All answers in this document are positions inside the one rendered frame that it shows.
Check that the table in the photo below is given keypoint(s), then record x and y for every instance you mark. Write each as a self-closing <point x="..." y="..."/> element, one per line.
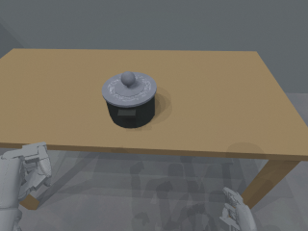
<point x="222" y="104"/>

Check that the right robot hand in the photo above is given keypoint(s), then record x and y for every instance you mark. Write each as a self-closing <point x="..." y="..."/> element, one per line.
<point x="241" y="216"/>

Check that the robot left forearm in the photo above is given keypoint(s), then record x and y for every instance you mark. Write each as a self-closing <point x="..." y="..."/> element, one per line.
<point x="9" y="219"/>

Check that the pot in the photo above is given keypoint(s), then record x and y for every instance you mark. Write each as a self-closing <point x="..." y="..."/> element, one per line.
<point x="132" y="117"/>

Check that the knob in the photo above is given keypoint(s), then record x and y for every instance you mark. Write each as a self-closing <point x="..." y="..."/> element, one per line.
<point x="128" y="78"/>

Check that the left robot hand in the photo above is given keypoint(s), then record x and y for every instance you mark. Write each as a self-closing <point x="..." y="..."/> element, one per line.
<point x="31" y="158"/>

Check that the lid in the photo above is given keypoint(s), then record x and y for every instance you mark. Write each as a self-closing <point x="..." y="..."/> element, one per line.
<point x="117" y="94"/>

